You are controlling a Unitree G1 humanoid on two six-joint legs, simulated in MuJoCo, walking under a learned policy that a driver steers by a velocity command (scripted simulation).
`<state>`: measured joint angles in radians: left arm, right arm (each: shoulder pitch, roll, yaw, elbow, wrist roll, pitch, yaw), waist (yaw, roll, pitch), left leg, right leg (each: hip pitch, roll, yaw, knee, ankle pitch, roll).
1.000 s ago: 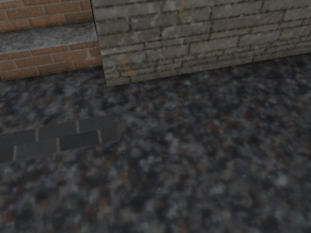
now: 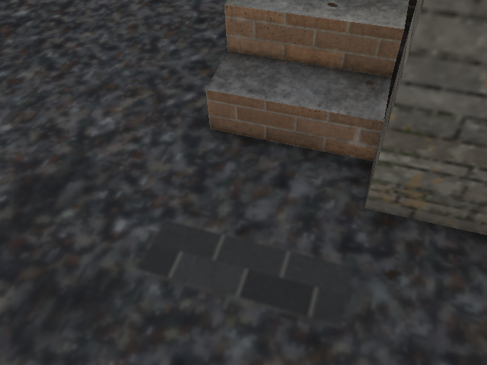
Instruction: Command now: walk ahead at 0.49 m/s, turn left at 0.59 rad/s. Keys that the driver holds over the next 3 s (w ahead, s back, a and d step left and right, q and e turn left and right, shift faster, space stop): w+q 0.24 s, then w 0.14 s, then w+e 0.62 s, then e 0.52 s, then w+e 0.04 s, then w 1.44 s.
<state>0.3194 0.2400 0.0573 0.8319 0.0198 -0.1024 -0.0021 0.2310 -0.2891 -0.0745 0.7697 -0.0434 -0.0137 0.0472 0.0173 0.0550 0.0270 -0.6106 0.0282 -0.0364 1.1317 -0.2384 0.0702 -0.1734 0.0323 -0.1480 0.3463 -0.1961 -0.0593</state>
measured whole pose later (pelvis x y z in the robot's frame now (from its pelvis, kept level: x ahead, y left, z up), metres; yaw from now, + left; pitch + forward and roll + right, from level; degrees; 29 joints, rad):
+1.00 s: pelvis +0.55 +0.06 -0.01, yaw -3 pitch +1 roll +0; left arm 0.25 0.26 0.07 0.84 0.01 -0.04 -0.01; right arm 0.25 -0.23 -0.01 0.87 -0.03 -0.09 0.00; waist 0.00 0.01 0.05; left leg -0.42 0.04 -0.01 1.23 -0.33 0.03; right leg -0.31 0.13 -0.05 0.48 -0.18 -0.14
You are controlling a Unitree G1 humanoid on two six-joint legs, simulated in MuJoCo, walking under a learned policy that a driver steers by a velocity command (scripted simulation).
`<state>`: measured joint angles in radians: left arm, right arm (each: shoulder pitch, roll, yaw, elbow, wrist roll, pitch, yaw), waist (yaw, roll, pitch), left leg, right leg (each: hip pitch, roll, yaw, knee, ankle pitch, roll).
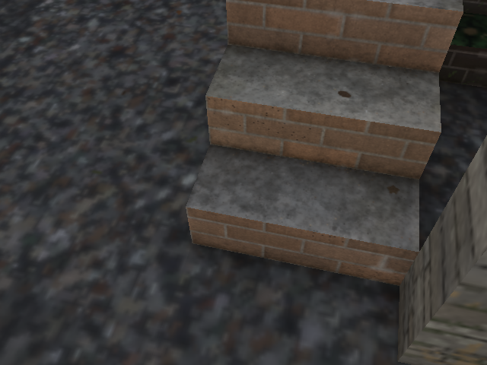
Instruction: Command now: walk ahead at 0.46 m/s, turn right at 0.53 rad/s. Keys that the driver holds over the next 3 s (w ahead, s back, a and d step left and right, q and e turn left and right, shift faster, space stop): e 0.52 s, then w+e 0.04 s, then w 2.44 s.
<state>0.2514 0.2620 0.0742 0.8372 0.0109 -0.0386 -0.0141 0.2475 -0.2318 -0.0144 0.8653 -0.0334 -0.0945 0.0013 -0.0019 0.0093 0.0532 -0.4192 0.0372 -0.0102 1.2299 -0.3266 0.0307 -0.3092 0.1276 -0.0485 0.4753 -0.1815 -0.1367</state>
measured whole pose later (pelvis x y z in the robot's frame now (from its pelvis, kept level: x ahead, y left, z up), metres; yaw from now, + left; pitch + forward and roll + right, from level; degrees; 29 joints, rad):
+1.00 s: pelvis +0.26 +0.02 +0.02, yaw -26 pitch +1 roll +2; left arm 0.46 0.23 0.05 0.89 0.01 -0.07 0.02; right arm 0.26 -0.30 -0.08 0.87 -0.05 0.03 0.05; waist 0.04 0.07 -0.01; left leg -0.61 0.06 -0.01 0.86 -0.06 -0.05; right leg -0.03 -0.03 0.04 0.25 -0.25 -0.01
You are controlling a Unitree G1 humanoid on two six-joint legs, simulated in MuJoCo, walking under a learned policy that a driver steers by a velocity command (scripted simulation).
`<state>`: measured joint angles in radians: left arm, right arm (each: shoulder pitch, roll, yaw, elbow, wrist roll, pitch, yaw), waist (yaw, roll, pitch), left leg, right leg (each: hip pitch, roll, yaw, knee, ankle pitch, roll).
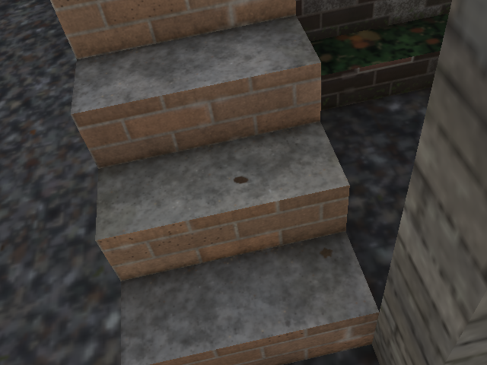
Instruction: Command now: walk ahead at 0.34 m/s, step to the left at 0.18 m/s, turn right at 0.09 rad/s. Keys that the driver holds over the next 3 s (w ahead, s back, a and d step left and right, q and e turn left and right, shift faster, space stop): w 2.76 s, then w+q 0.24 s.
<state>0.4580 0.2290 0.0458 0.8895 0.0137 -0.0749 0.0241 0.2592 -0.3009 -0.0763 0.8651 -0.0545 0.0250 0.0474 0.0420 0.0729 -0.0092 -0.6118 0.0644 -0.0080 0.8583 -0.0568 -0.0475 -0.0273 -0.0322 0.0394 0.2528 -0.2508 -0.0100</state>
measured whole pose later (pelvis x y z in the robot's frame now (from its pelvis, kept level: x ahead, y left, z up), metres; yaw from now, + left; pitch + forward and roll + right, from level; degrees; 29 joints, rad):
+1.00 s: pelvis +0.27 +0.25 -0.01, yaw +2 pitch +1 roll +1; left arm 0.42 0.21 0.02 1.02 0.02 -0.05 0.05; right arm 0.26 -0.18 0.00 0.84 -0.03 0.02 0.01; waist 0.00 0.01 -0.01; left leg -0.54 0.05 0.01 1.02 -0.40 0.00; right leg -0.18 -0.06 -0.11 0.43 -0.27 -0.04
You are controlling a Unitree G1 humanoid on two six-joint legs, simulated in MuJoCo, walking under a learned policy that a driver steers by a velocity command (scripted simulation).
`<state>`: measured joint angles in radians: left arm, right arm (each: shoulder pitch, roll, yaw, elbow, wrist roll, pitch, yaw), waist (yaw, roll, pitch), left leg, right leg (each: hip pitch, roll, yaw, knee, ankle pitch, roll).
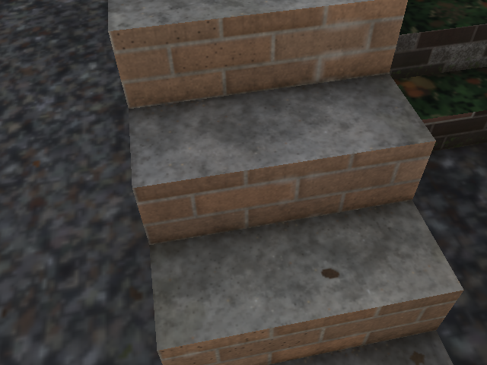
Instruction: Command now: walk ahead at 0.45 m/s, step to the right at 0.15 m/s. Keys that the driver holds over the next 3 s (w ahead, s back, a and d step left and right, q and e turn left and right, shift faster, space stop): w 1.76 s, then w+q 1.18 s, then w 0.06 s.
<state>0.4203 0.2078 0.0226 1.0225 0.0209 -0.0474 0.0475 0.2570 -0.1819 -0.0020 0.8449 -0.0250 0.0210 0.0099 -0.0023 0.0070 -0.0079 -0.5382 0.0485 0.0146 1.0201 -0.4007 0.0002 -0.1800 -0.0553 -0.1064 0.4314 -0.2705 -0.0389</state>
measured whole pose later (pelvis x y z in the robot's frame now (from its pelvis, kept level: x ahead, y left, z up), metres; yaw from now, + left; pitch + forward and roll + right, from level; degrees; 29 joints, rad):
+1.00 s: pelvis +0.34 -0.02 +0.20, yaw -2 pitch +3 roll +4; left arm 0.56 0.05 -0.02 1.20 -0.01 -0.13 0.01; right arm 0.02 -0.01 0.08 0.75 -0.02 0.01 0.01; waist 0.06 0.06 0.00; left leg -1.42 0.04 0.12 2.12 -0.15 0.13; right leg -0.16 -0.01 -0.08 0.39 -0.27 -0.08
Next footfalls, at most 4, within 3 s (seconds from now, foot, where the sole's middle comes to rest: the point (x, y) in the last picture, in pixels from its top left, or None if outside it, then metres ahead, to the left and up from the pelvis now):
0.06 left None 0.05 0.13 -0.78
0.52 right None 0.32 -0.08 -0.59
1.22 left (230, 269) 0.58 0.07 -0.38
1.82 right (420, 239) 0.65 -0.36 -0.39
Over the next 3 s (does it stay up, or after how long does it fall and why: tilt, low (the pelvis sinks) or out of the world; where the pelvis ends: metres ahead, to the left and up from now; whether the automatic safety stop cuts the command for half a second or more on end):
stays up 0.84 -0.15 0.56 its command is cut before an obstacle from the start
